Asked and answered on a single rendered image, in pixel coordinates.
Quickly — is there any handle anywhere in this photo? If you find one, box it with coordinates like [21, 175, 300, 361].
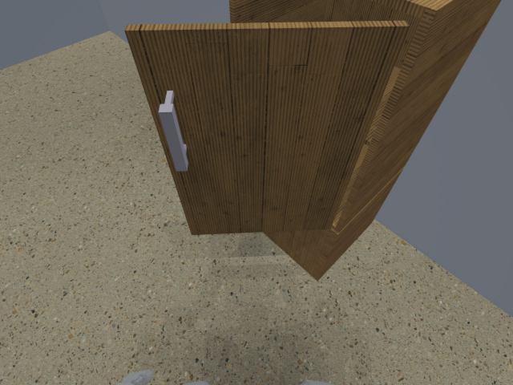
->
[159, 91, 188, 172]

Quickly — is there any cupboard door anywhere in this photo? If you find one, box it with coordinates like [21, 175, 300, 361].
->
[125, 21, 410, 235]

